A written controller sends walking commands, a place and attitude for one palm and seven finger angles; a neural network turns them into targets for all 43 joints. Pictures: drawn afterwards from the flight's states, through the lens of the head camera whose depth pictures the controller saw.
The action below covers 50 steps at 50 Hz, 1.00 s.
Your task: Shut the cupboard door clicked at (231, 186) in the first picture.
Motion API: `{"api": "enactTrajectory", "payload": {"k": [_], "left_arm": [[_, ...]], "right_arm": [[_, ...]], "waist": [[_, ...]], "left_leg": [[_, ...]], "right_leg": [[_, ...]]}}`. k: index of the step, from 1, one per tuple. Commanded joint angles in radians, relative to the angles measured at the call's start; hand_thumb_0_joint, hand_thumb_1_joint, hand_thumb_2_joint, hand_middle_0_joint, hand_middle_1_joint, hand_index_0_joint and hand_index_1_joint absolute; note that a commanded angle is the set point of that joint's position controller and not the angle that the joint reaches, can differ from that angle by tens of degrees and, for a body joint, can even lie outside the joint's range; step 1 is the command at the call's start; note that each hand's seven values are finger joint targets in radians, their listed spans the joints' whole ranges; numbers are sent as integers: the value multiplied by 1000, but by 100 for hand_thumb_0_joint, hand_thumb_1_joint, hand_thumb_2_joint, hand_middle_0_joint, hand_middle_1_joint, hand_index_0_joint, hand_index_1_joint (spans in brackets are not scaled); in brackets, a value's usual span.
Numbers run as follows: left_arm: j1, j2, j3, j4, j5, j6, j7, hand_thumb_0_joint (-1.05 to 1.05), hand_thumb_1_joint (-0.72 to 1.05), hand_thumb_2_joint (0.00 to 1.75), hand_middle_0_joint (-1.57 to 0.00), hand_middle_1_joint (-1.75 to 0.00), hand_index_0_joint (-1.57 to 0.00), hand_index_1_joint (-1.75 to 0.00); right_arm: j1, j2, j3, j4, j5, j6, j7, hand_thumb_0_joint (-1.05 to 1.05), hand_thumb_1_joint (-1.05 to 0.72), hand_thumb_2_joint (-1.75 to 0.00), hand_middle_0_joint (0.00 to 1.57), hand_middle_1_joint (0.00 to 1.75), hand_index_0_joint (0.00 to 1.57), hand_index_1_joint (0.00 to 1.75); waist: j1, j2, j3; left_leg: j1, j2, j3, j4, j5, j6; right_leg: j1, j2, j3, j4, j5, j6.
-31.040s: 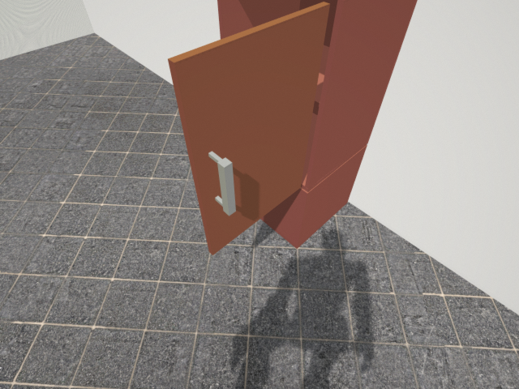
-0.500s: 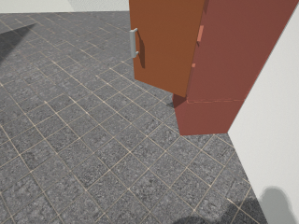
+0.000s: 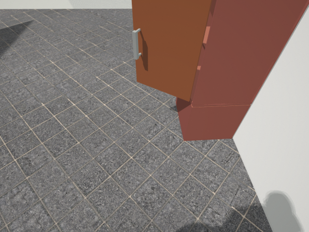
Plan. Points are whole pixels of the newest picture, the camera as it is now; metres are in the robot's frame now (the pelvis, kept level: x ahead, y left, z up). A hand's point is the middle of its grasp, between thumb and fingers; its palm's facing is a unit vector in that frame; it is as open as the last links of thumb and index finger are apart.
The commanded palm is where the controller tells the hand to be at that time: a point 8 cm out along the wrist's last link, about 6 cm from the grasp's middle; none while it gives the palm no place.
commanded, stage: look to check the result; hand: left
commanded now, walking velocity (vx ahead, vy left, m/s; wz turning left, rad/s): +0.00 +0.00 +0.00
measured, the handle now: (137, 44) +1.07 +0.15 -0.05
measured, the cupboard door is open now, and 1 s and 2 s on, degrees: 56 56 56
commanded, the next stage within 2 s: walk to a spot facing it in 0.38 s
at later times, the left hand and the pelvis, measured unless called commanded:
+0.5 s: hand out of the picture +0.06 +0.21 -0.16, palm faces -0.01 -0.96 -0.29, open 7.4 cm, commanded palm none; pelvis +0.01 -0.01 +0.00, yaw +0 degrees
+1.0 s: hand out of the picture +0.01 +0.22 -0.20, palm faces +0.24 -0.94 -0.24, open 7.4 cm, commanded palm none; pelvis +0.00 +0.01 -0.02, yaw +14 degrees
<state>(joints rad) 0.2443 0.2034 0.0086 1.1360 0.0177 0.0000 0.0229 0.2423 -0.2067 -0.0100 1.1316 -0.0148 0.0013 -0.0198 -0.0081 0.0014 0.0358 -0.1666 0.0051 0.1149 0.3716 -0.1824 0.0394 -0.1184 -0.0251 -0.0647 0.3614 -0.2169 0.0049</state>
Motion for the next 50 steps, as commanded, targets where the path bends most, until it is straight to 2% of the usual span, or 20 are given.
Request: {"api": "enactTrajectory", "payload": {"k": [1,3,25,26,30,32,34,35,37,38,39,40,42,43,44,45,46,47,48,50], "left_arm": [[19,150,28,-32,-4,-19,3,0,90,90,-20,-30,-20,-30],[21,161,30,-32,-4,-22,4,0,90,90,-20,-30,-20,-30],[-68,237,33,-44,-4,-30,-3,0,90,90,-20,-30,-20,-30],[-74,240,34,-48,-4,-28,-3,0,90,90,-20,-30,-20,-30],[-20,166,33,-56,-6,-2,9,0,90,90,-20,-30,-20,-30],[-8,182,45,-75,-5,5,12,0,90,90,-20,-30,-20,-30],[2,203,60,-99,-2,10,15,0,90,90,-20,-30,-20,-30],[12,213,69,-114,-1,11,17,0,90,90,-20,-30,-20,-30],[22,217,78,-142,6,11,21,0,90,90,-20,-30,-20,-30],[9,213,82,-158,13,12,25,0,90,90,-20,-30,-20,-30],[-28,216,86,-179,18,10,26,0,90,90,-20,-30,-20,-30],[-51,218,90,-198,20,9,23,0,90,90,-20,-30,-20,-30],[-62,223,94,-217,12,12,18,0,90,90,-20,-30,-20,-30],[-61,204,92,-225,6,17,13,0,90,90,-20,-30,-20,-30],[-14,146,87,-250,-4,28,8,0,90,90,-20,-30,-20,-30],[-66,128,74,-292,0,33,12,0,90,90,-20,-30,-20,-30],[-110,130,81,-308,6,43,13,0,90,90,-20,-30,-20,-30],[-126,119,86,-305,7,41,9,0,90,90,-20,-30,-20,-30],[-129,127,88,-302,9,35,2,0,90,90,-20,-30,-20,-30],[-87,108,87,-289,6,25,-5,0,90,90,-20,-30,-20,-30]], "right_arm": [[5,-158,-23,-44,3,-16,-13,0,-90,-90,20,30,20,30],[1,-170,-24,-48,5,-18,-12,0,-90,-90,20,30,20,30],[-96,-243,-25,-57,2,-21,-5,0,-90,-90,20,30,20,30],[-100,-242,-24,-59,3,-19,-4,0,-90,-90,20,30,20,30],[-50,-149,-10,-68,-1,3,1,0,-90,-90,20,30,20,30],[-56,-155,-20,-88,-1,13,2,0,-90,-90,20,30,20,30],[-51,-145,-29,-114,0,21,4,0,-90,-90,20,30,20,30],[-49,-135,-34,-129,0,25,5,0,-90,-90,20,30,20,30],[-71,-121,-47,-167,-4,38,7,0,-90,-90,20,30,20,30],[-75,-122,-53,-185,-1,42,8,0,-90,-90,20,30,20,30],[-71,-105,-56,-198,3,42,13,0,-90,-90,20,30,20,30],[-60,-95,-55,-207,3,42,19,0,-90,-90,20,30,20,30],[-4,-87,-54,-208,-1,43,27,0,-90,-90,20,30,20,30],[52,-116,-62,-202,-4,37,31,0,-90,-90,20,30,20,30],[93,-209,-81,-208,-16,30,28,0,-90,-90,20,30,20,30],[144,-268,-100,-200,-21,34,18,0,-90,-90,20,30,20,30],[152,-271,-102,-199,-24,33,10,0,-90,-90,20,30,20,30],[104,-257,-98,-215,-25,29,3,0,-90,-90,20,30,20,30],[68,-221,-89,-228,-23,21,-1,0,-90,-90,20,30,20,30],[37,-199,-82,-238,-22,11,-7,0,-90,-90,20,30,20,30]], "waist": [[0,11,18],[2,7,-14],[1,5,-25],[0,4,-19],[6,11,-41],[13,-9,-40],[18,-64,-48],[23,-112,-49],[36,-175,-17],[35,-171,-4],[12,-156,30],[-1,-127,34],[-29,-113,11],[-52,-12,-22],[-53,301,-30],[-89,344,-44],[-89,223,-48],[-64,214,-23],[-50,155,-13],[-25,112,-61]], "left_leg": [[25,122,-144,-93,62,-1],[46,126,-144,-84,101,2],[78,134,-148,-98,157,-10],[68,132,-153,-92,171,-10],[7,117,-147,-12,245,-26],[-43,104,-147,46,254,-30],[-111,67,-122,145,217,-41],[-154,46,-98,229,143,-48],[-259,28,-79,473,-265,-57],[-282,40,-87,572,-344,-54],[-280,73,-108,560,-370,-56],[-263,79,-99,484,-351,-60],[-147,64,-40,298,-156,-62],[-19,79,-84,170,57,-41],[32,267,-412,32,355,55],[-9,395,-606,-78,310,166],[-59,376,-627,-113,43,166],[-102,335,-602,-121,-87,140],[-121,295,-562,-111,-98,127],[-45,249,-479,-66,73,125]], "right_leg": [[-51,-87,98,-79,64,-42],[-36,-89,96,-78,92,-44],[-2,-108,103,-110,163,-43],[2,-109,92,-99,171,-41],[21,-130,42,-3,217,-24],[28,-152,37,30,251,-38],[56,-210,57,39,303,-80],[71,-256,74,32,342,-114],[65,-362,110,11,463,-202],[38,-400,108,7,478,-225],[-2,-406,70,31,482,-218],[-6,-386,22,71,498,-189],[-63,-336,-55,164,400,-116],[-154,-281,-105,286,266,-52],[-320,-130,-157,492,-136,42],[-370,-53,-48,676,-487,44],[-398,-53,44,779,-420,27],[-436,-63,73,807,-338,26],[-442,-68,93,808,-260,29],[-444,-58,88,751,-206,43]]}}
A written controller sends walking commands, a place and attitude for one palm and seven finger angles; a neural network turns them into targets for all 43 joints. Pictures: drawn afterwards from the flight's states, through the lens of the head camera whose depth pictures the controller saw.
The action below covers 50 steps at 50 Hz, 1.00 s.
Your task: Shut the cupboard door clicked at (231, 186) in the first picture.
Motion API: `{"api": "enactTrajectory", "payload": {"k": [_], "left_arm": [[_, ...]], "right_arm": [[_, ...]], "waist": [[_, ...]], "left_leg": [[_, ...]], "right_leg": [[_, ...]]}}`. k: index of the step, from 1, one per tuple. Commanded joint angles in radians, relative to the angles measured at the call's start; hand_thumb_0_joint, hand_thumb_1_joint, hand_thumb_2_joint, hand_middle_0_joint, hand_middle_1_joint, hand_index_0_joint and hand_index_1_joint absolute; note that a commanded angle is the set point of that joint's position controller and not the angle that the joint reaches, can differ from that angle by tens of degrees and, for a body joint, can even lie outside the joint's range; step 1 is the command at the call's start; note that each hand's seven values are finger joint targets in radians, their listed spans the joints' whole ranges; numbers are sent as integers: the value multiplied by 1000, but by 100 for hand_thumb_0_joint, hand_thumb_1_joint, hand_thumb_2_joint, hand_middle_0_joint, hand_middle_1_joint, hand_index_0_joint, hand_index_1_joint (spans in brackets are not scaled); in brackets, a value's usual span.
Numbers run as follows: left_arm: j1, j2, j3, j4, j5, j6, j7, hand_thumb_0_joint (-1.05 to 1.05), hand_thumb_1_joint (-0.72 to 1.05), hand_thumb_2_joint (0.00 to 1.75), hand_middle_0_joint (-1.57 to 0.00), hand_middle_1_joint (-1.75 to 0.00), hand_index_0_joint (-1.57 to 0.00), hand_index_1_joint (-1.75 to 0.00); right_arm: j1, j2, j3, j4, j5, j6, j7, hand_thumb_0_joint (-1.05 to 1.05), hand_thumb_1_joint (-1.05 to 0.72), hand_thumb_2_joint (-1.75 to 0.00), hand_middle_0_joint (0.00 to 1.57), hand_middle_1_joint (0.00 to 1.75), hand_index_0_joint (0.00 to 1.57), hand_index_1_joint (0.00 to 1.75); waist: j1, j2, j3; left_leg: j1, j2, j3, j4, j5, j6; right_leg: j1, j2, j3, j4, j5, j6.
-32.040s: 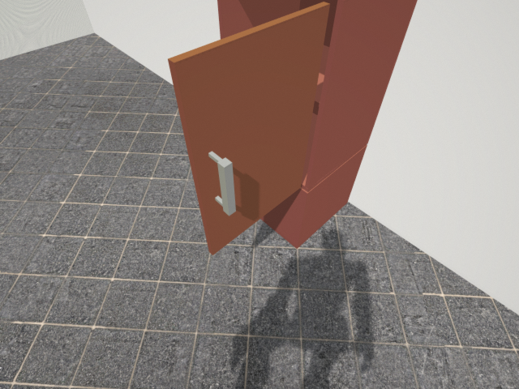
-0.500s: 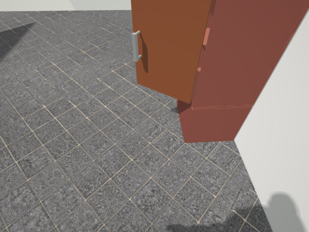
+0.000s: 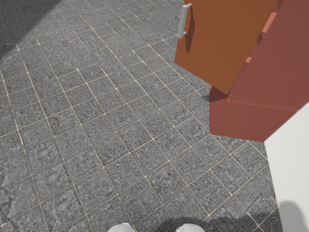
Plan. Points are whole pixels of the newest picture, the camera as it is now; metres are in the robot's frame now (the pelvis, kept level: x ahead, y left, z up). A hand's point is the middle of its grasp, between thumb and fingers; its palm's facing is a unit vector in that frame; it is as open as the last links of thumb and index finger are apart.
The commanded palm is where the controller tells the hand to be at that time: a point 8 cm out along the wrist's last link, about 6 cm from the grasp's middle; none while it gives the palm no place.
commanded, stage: walk to a spot facing it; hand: left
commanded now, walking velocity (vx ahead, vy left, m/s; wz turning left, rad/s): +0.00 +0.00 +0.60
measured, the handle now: (184, 21) +1.07 -0.13 -0.03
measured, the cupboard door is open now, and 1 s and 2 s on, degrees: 56 56 56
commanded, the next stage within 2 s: turn to face it in 1.28 s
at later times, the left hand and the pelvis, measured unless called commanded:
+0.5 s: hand out of the picture +0.01 +0.16 -0.14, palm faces +0.37 -0.89 -0.26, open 7.4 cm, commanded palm none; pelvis +0.05 -0.03 +0.02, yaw +22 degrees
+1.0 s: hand (56, 211) +0.18 +0.29 -0.14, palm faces +0.56 -0.79 -0.25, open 7.4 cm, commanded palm none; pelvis +0.22 +0.07 +0.00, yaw +35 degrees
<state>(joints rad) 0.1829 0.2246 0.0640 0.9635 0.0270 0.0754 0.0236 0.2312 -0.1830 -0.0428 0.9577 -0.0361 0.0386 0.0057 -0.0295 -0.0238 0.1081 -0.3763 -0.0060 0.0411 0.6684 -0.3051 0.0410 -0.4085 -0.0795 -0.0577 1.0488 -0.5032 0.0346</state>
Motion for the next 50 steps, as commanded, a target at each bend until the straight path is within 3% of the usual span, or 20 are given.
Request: {"api": "enactTrajectory", "payload": {"k": [1,3,7,10,11,12,13,15,18,26,28,30,31,32,33,34,38,48,49,50], "left_arm": [[-17,81,29,-116,-5,-53,-6,0,90,90,-20,-30,-20,-30],[-27,75,24,-125,-8,-54,-5,0,90,90,-20,-30,-20,-30],[-13,65,20,-143,-8,-52,-10,0,90,90,-20,-30,-20,-30],[116,91,30,-107,-4,-60,-20,0,90,90,-20,-30,-20,-30],[201,134,45,-88,5,-67,-17,0,90,90,-20,-30,-20,-30],[239,232,64,-96,25,-74,-3,0,90,90,-20,-30,-20,-30],[190,255,53,-110,3,-72,4,0,90,90,-20,-30,-20,-30],[28,192,49,-148,1,-97,5,0,90,90,-20,-30,-20,-30],[5,128,32,-131,1,-125,-2,0,90,90,-20,-30,-20,-30],[257,149,40,-28,7,-140,-5,0,90,90,-20,-30,-20,-30],[257,167,42,-27,8,-139,-10,0,90,90,-20,-30,-20,-30],[225,197,44,-37,0,-141,-13,0,90,90,-20,-30,-20,-30],[205,195,41,-45,-6,-139,-18,0,90,90,-20,-30,-20,-30],[212,137,35,-87,-14,-135,-35,0,90,90,-20,-30,-20,-30],[68,111,14,-164,-8,-135,-39,0,90,90,-20,-30,-20,-30],[11,113,22,-182,-8,-132,-32,0,90,90,-20,-30,-20,-30],[95,72,29,-97,5,-106,-47,0,90,90,-20,-30,-20,-30],[213,90,43,-72,9,-109,-60,0,90,90,-20,-30,-20,-30],[330,139,57,-45,15,-120,-54,0,90,90,-20,-30,-20,-30],[433,236,74,-30,25,-133,-41,0,90,90,-20,-30,-20,-30]], "right_arm": [[53,-224,-51,-63,1,-28,-34,0,-90,-90,20,30,20,30],[69,-229,-56,-60,2,-26,-34,0,-90,-90,20,30,20,30],[46,-231,-62,-74,-4,-12,-24,0,-90,-90,20,30,20,30],[-27,-235,-71,-99,1,-3,-18,0,-90,-90,20,30,20,30],[-59,-199,-68,-117,6,-1,-15,0,-90,-90,20,30,20,30],[-57,-109,-52,-144,19,-5,-9,0,-90,-90,20,30,20,30],[-102,-142,-55,-162,4,-13,-3,0,-90,-90,20,30,20,30],[-64,-139,-65,-147,-2,0,17,0,-90,-90,20,30,20,30],[-41,-115,-59,-128,4,3,42,0,-90,-90,20,30,20,30],[-245,-77,-19,-185,8,-26,57,0,-90,-90,20,30,20,30],[-228,-84,-17,-187,10,-34,59,0,-90,-90,20,30,20,30],[-94,-117,-22,-155,5,-47,49,0,-90,-90,20,30,20,30],[62,-170,-38,-113,1,-51,39,0,-90,-90,20,30,20,30],[202,-313,-76,-84,-9,-55,23,0,-90,-90,20,30,20,30],[302,-385,-89,-57,5,-53,10,0,-90,-90,20,30,20,30],[272,-386,-84,-48,8,-56,2,0,-90,-90,20,30,20,30],[27,-213,-36,-92,4,-80,-19,0,-90,-90,20,30,20,30],[-35,-178,-50,-45,10,-76,-4,0,-90,-90,20,30,20,30],[-38,-150,-46,-49,15,-75,-3,0,-90,-90,20,30,20,30],[-9,-67,-29,-71,27,-78,6,0,-90,-90,20,30,20,30]], "waist": [[-4,121,-167],[-13,109,-189],[-7,188,-162],[58,184,-138],[104,75,-117],[131,-258,-101],[111,-215,-37],[14,-151,-1],[-19,-147,14],[95,-152,-27],[82,-162,-43],[4,-130,-113],[-78,-63,-208],[-139,216,-325],[-179,240,-321],[-160,124,-265],[-16,179,-106],[112,51,-30],[167,-67,-59],[205,-375,-119]], "left_leg": [[212,248,-378,-340,275,128],[237,241,-383,-322,338,138],[132,193,-426,-369,-2,116],[-77,115,-407,-349,-282,71],[-270,34,-337,-215,-362,27],[-513,-102,-135,156,-354,-47],[-483,-61,-107,411,-272,-59],[-407,36,-125,605,-111,-64],[-330,67,-57,562,47,-84],[-311,70,64,114,-12,-50],[-198,43,105,17,-46,-26],[77,-27,160,-87,-24,6],[359,-12,129,-168,50,24],[666,261,-279,-198,58,138],[713,436,-522,-303,186,223],[583,460,-496,-333,79,229],[214,290,-268,-399,-47,133],[-100,153,-137,-257,-217,87],[-199,66,-70,-40,-239,52],[-310,-73,26,351,-316,11]], "right_leg": [[-145,7,78,18,80,17],[-115,28,71,-54,64,20],[5,64,40,-250,59,12],[280,109,-15,-501,126,0],[455,41,66,-659,35,-26],[543,-271,474,-887,-299,-132],[377,-427,588,-955,-301,-181],[190,-359,447,-936,-271,-176],[182,-231,101,-885,96,-121],[516,-277,-66,-750,623,-123],[502,-292,-99,-695,716,-118],[403,-263,-175,-508,881,-91],[258,-236,-212,-287,785,-55],[-90,-106,-221,31,293,8],[-315,-37,-94,231,-87,14],[-342,-61,-3,275,-69,-4],[-196,-100,37,94,112,0],[286,20,-56,-413,298,11],[425,-47,46,-518,127,-12],[495,-303,441,-783,-165,-92]]}}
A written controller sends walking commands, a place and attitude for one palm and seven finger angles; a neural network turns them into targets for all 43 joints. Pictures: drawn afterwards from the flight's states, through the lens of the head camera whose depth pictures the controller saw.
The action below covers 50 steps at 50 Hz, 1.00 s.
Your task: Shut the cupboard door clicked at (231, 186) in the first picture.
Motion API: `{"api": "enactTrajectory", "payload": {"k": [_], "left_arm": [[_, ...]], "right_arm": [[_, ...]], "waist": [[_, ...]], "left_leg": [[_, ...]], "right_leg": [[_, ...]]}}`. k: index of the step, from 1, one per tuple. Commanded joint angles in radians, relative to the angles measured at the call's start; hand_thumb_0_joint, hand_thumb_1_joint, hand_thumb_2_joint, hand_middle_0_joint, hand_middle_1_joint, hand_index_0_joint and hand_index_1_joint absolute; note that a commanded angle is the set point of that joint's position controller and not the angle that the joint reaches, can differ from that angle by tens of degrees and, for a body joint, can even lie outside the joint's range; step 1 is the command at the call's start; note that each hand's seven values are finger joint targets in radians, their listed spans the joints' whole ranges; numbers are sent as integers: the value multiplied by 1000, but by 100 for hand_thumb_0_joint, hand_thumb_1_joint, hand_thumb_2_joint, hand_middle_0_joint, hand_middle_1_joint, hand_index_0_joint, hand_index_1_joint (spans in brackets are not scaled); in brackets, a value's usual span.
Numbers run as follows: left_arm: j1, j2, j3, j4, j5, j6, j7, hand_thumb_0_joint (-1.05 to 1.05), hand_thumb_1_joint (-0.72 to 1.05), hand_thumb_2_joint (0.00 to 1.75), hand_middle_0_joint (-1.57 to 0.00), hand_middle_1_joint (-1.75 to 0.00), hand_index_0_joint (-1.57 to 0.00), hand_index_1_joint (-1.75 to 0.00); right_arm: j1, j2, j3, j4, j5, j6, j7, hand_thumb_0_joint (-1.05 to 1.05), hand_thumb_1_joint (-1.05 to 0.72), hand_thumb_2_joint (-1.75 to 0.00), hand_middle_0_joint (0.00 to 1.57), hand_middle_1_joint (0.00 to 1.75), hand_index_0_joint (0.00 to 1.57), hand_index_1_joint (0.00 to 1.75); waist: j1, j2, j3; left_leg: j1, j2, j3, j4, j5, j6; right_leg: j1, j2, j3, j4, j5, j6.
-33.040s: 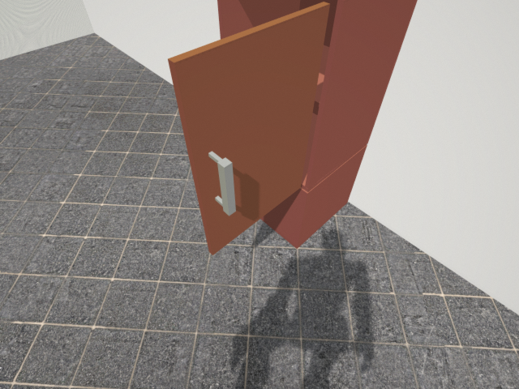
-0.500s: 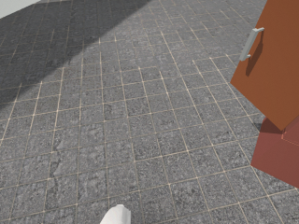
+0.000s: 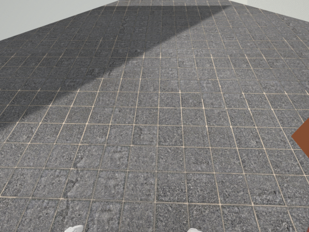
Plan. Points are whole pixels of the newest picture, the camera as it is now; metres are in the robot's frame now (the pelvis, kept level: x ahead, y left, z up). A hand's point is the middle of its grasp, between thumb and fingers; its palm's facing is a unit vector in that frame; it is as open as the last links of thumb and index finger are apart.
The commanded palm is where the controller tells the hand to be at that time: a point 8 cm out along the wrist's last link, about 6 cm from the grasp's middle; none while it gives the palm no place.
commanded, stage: walk to a spot facing it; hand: left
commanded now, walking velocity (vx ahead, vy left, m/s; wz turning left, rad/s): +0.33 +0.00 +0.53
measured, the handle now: out of the picture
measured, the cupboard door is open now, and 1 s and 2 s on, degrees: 56 56 56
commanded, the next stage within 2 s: turn to face it in 0.28 s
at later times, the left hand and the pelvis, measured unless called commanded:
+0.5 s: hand out of the picture +0.12 +0.23 -0.19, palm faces +0.29 -0.93 -0.21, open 7.4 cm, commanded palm none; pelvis +0.19 +0.05 -0.01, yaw +14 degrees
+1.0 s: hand (91, 171) +0.33 +0.25 -0.16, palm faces +0.05 -0.98 -0.21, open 7.4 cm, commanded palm none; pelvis +0.28 +0.06 +0.01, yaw -1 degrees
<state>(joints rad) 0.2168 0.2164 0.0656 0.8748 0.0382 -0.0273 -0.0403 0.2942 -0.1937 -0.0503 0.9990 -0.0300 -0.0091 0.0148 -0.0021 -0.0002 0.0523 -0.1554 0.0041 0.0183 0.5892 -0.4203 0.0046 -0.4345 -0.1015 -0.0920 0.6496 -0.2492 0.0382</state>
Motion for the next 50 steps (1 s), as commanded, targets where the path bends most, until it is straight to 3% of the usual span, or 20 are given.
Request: {"api": "enactTrajectory", "payload": {"k": [1,2,3,5,7,16,19,20,21,22,25,28,33,37,38,39,40,42,45,50], "left_arm": [[369,255,62,40,-1,-27,34,0,90,90,-20,-30,-20,-30],[257,234,59,19,0,-31,41,0,90,90,-20,-30,-20,-30],[154,171,48,-1,0,-30,50,0,90,90,-20,-30,-20,-30],[99,87,29,-10,2,-50,55,0,90,90,-20,-30,-20,-30],[130,71,26,15,-1,-61,57,0,90,90,-20,-30,-20,-30],[186,132,38,61,-8,-53,56,0,90,90,-20,-30,-20,-30],[131,171,47,43,-17,-44,55,0,90,90,-20,-30,-20,-30],[158,128,38,26,-22,-36,49,0,90,90,-20,-30,-20,-30],[162,60,12,-8,-31,-26,46,0,90,90,-20,-30,-20,-30],[96,71,3,-36,-25,-23,59,0,90,90,-20,-30,-20,-30],[93,30,-7,34,-18,7,64,0,90,90,-20,-30,-20,-30],[163,-5,-13,93,-22,32,53,0,90,90,-20,-30,-20,-30],[133,7,6,70,-11,61,37,0,90,90,-20,-30,-20,-30],[137,20,28,36,-5,59,29,0,90,90,-20,-30,-20,-30],[149,48,34,31,-4,53,29,0,90,90,-20,-30,-20,-30],[168,99,43,25,1,43,34,0,90,90,-20,-30,-20,-30],[171,179,52,23,4,32,39,0,90,90,-20,-30,-20,-30],[165,186,58,24,-8,26,62,0,90,90,-20,-30,-20,-30],[68,142,53,-11,-11,35,70,0,90,90,-20,-30,-20,-30],[23,179,63,-24,-5,46,58,0,90,90,-20,-30,-20,-30]], "right_arm": [[-70,-76,-25,-134,10,-27,0,0,-90,-90,20,30,20,30],[-67,-84,-34,-128,4,-27,2,0,-90,-90,20,30,20,30],[-59,-96,-39,-106,1,-24,3,0,-90,-90,20,30,20,30],[-56,-57,-23,-80,0,-21,14,0,-90,-90,20,30,20,30],[-61,-36,-17,-81,6,-10,18,0,-90,-90,20,30,20,30],[-194,-17,1,-163,6,-7,46,0,-90,-90,20,30,20,30],[-8,-92,-19,-130,-2,-15,35,0,-90,-90,20,30,20,30],[118,-185,-37,-101,-10,-20,19,0,-90,-90,20,30,20,30],[212,-293,-60,-77,-9,-22,-1,0,-90,-90,20,30,20,30],[222,-308,-49,-68,4,-12,-14,0,-90,-90,20,30,20,30],[-25,-162,-6,-114,2,-24,-39,0,-90,-90,20,30,20,30],[-93,-125,12,-95,0,-31,-47,0,-90,-90,20,30,20,30],[-158,-154,-11,-91,3,9,-43,0,-90,-90,20,30,20,30],[-181,-163,-30,-108,3,25,-41,0,-90,-90,20,30,20,30],[-179,-153,-32,-113,6,27,-37,0,-90,-90,20,30,20,30],[-181,-119,-31,-127,11,27,-35,0,-90,-90,20,30,20,30],[-177,-60,-21,-152,18,29,-31,0,-90,-90,20,30,20,30],[-209,-85,-19,-178,17,37,-43,0,-90,-90,20,30,20,30],[-177,-94,-14,-160,18,30,-42,0,-90,-90,20,30,20,30],[-145,-69,-8,-170,23,29,-43,0,-90,-90,20,30,20,30]], "waist": [[139,-348,-66],[86,-328,-20],[34,-259,29],[1,-110,-16],[2,-123,-23],[31,-139,-20],[-78,-94,-122],[-123,96,-221],[-142,323,-281],[-146,144,-252],[-45,185,-86],[13,108,-106],[26,111,-20],[45,89,-14],[51,46,-8],[65,-93,-18],[66,-278,-22],[67,-287,-93],[29,-130,-162],[22,-122,-130]], "left_leg": [[-571,-49,-57,657,-190,58],[-599,-9,-95,773,-71,55],[-584,54,-104,797,37,48],[-493,95,-77,723,152,23],[-498,101,-38,623,156,5],[-404,55,122,123,148,21],[-41,-14,150,-42,243,52],[235,132,-49,-82,399,109],[377,421,-429,-170,667,237],[298,481,-424,-184,712,276],[-16,388,-223,-275,455,193],[-56,330,-37,-264,575,155],[-176,336,22,-276,216,141],[-165,321,82,-143,185,96],[-191,279,116,-68,166,62],[-226,181,187,93,54,7],[-356,38,201,320,-189,-39],[-468,34,-3,560,-189,-45],[-430,61,-28,526,-55,-62],[-277,27,8,190,-22,-65]], "right_leg": [[450,-371,700,-532,-623,-150],[343,-381,732,-565,-718,-156],[249,-372,584,-540,-627,-147],[216,-286,253,-462,-202,-127],[269,-265,105,-435,72,-133],[460,-273,-127,-300,530,-117],[340,-239,-204,12,585,-70],[118,-147,-203,253,264,-24],[-144,14,-132,543,-404,13],[-160,14,8,622,-410,-24],[-129,-42,94,575,-251,-23],[18,-16,77,350,-179,-18],[104,47,7,174,-84,-13],[162,75,-14,1,25,-20],[191,60,44,-69,109,-38],[203,-49,228,-188,253,-87],[258,-225,470,-310,449,-195],[347,-253,584,-329,520,-290],[385,-167,393,-254,522,-252],[295,-123,385,-238,470,-229]]}}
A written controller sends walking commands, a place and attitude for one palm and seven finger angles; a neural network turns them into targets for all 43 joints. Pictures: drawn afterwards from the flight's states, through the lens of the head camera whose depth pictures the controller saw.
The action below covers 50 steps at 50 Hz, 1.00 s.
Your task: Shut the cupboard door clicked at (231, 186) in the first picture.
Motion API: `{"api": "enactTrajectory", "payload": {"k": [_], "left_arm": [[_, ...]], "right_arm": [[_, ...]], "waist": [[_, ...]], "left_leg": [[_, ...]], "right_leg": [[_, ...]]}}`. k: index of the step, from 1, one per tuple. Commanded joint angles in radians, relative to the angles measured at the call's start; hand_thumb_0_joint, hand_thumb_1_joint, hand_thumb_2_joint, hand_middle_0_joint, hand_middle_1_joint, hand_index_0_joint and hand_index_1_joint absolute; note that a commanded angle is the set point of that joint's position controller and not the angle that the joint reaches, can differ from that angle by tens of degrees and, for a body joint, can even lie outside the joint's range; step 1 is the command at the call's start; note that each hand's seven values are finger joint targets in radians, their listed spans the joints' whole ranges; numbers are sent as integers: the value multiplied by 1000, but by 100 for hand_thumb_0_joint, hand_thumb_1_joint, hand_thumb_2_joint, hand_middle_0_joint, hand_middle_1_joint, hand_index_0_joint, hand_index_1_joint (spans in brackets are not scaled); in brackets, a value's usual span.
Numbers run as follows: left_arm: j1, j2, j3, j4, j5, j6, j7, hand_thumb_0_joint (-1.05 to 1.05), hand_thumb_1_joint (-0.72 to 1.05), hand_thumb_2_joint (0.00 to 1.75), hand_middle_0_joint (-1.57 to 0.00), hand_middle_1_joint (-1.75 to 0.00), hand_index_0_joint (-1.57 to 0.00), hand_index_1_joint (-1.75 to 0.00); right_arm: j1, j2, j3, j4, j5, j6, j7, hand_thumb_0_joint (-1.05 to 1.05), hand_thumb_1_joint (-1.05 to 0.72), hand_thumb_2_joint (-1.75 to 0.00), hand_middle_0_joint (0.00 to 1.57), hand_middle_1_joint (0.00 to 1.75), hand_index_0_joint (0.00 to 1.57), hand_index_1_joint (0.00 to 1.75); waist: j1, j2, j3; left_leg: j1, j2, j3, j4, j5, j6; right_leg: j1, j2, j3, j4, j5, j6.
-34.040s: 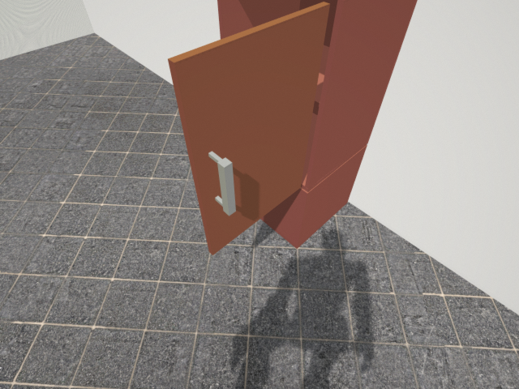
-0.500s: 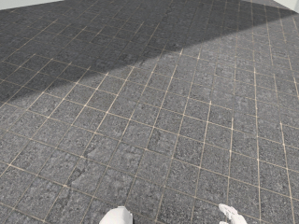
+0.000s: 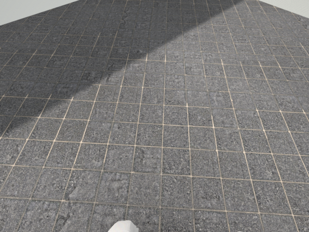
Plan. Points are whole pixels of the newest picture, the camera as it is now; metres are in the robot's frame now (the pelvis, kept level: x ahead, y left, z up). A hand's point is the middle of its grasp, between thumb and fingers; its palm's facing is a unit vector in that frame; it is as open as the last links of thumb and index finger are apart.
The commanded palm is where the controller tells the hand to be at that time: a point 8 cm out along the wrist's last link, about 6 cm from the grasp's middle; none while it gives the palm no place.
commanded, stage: turn to face it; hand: left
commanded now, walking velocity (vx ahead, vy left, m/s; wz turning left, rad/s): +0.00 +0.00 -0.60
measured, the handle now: out of the picture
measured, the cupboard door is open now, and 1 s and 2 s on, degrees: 56 56 56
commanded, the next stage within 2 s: none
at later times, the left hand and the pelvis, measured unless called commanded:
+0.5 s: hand (106, 193) +0.23 +0.17 -0.15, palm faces -0.34 -0.90 -0.28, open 7.4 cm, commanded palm none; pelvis +0.02 +0.02 -0.01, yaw -20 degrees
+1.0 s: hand (110, 196) +0.23 +0.16 -0.17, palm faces -0.55 -0.81 -0.19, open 7.4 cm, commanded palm none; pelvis +0.04 +0.04 +0.01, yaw -36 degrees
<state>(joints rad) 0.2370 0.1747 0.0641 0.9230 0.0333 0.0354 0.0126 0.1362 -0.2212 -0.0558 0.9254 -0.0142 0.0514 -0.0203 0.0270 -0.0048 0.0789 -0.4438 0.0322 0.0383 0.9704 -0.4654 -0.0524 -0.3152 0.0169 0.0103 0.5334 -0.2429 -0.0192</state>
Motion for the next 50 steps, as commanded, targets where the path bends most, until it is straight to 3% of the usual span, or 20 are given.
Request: {"api": "enactTrajectory", "payload": {"k": [1,3,4,5,6,11,18,22,23,24,25,27,30,36,39,40,41,42,46,50], "left_arm": [[-11,226,65,-77,-2,-12,1,0,90,90,-20,-30,-20,-30],[-61,212,62,-85,-10,-3,-5,0,90,90,-20,-30,-20,-30],[-66,178,52,-105,-20,3,-10,0,90,90,-20,-30,-20,-30],[-47,124,41,-129,-26,6,-21,0,90,90,-20,-30,-20,-30],[-72,149,38,-152,-17,2,-27,0,90,90,-20,-30,-20,-30],[-103,137,35,-124,-16,19,-47,0,90,90,-20,-30,-20,-30],[-174,131,23,-159,-13,23,-55,0,90,90,-20,-30,-20,-30],[-111,152,26,-148,-13,12,-51,0,90,90,-20,-30,-20,-30],[-38,194,34,-127,-9,4,-45,0,90,90,-20,-30,-20,-30],[35,298,54,-107,-1,-11,-32,0,90,90,-20,-30,-20,-30],[72,348,58,-90,-16,-13,-19,0,90,90,-20,-30,-20,-30],[0,318,60,-115,-14,-7,2,0,90,90,-20,-30,-20,-30],[-122,256,40,-157,-12,-6,0,0,90,90,-20,-30,-20,-30],[-113,276,53,-153,-1,-1,-11,0,90,90,-20,-30,-20,-30],[-136,250,51,-150,-14,8,-15,0,90,90,-20,-30,-20,-30],[-122,196,41,-164,-22,14,-20,0,90,90,-20,-30,-20,-30],[-86,143,31,-182,-28,15,-30,0,90,90,-20,-30,-20,-30],[-105,172,34,-185,-14,15,-35,0,90,90,-20,-30,-20,-30],[-101,151,41,-140,-15,20,-55,0,90,90,-20,-30,-20,-30],[-143,125,33,-147,-17,25,-60,0,90,90,-20,-30,-20,-30]], "right_arm": [[33,-46,-3,-94,9,-33,-10,0,-90,-90,20,30,20,30],[115,-61,-5,-75,9,-43,-14,0,-90,-90,20,30,20,30],[145,-123,-12,-71,1,-56,-18,0,-90,-90,20,30,20,30],[159,-227,-30,-83,-13,-60,-20,0,-90,-90,20,30,20,30],[172,-258,-32,-98,-16,-52,-25,0,-90,-90,20,30,20,30],[109,-185,-15,-105,-21,-59,-29,0,-90,-90,20,30,20,30],[153,-205,-30,-72,-19,-50,-12,0,-90,-90,20,30,20,30],[122,-231,-40,-75,-14,-44,-5,0,-90,-90,20,30,20,30],[111,-219,-42,-84,-6,-43,2,0,-90,-90,20,30,20,30],[97,-146,-26,-117,3,-40,7,0,-90,-90,20,30,20,30],[46,-130,-13,-152,3,-28,1,0,-90,-90,20,30,20,30],[23,-130,-12,-150,3,-19,-14,0,-90,-90,20,30,20,30],[61,-130,-13,-113,-2,-13,-1,0,-90,-90,20,30,20,30],[80,-105,-11,-127,4,-24,1,0,-90,-90,20,30,20,30],[175,-116,-12,-102,6,-44,-8,0,-90,-90,20,30,20,30],[201,-183,-21,-97,-2,-57,-14,0,-90,-90,20,30,20,30],[208,-281,-37,-112,-15,-58,-16,0,-90,-90,20,30,20,30],[199,-290,-36,-120,-19,-57,-21,0,-90,-90,20,30,20,30],[94,-199,-16,-137,-22,-60,-25,0,-90,-90,20,30,20,30],[148,-197,-24,-107,-19,-55,-22,0,-90,-90,20,30,20,30]], "waist": [[-14,-128,-151],[-59,-118,-152],[-65,18,-164],[-64,303,-158],[-80,276,-131],[-36,158,-123],[-66,221,-99],[-23,174,-121],[13,101,-141],[47,-193,-188],[65,-261,-163],[30,-290,-128],[-32,-166,-115],[-32,-160,-106],[-79,-136,-143],[-86,51,-162],[-77,340,-157],[-86,285,-152],[-34,170,-110],[-64,193,-117]], "left_leg": [[60,-15,-2,-264,59,-7],[240,-12,-6,-489,224,0],[354,88,-100,-615,247,30],[408,339,-351,-690,344,133],[326,450,-411,-695,415,226],[401,300,-87,-573,853,189],[355,323,20,-564,732,172],[287,311,70,-443,639,111],[201,276,113,-323,548,64],[-36,146,191,-94,150,-3],[-161,56,95,104,-202,-25],[-242,77,-42,236,-119,-22],[-100,81,-19,161,40,-38],[48,16,10,-173,46,-26],[260,1,11,-490,223,-13],[355,140,-141,-635,211,33],[388,390,-385,-709,277,141],[326,465,-420,-705,335,211],[316,313,-102,-613,632,177],[357,315,-15,-588,678,177]], "right_leg": [[144,-222,281,-111,434,-154],[24,-169,263,-59,303,-88],[-97,-88,208,22,157,-36],[-249,40,64,226,-196,24],[-247,21,19,426,-376,39],[-263,-40,-13,573,-242,72],[-107,-33,-91,299,-188,52],[86,-12,-116,13,-22,22],[226,-49,-68,-101,113,0],[427,-282,218,-165,401,-83],[369,-421,356,-156,685,-189],[298,-361,357,-170,508,-211],[139,-251,197,-160,391,-157],[51,-223,287,-153,225,-157],[-36,-161,284,-53,192,-79],[-144,-59,208,70,34,-23],[-275,54,45,316,-320,34],[-274,13,44,510,-381,40],[-257,-42,-2,633,-243,70],[-190,-47,-55,457,-227,72]]}}
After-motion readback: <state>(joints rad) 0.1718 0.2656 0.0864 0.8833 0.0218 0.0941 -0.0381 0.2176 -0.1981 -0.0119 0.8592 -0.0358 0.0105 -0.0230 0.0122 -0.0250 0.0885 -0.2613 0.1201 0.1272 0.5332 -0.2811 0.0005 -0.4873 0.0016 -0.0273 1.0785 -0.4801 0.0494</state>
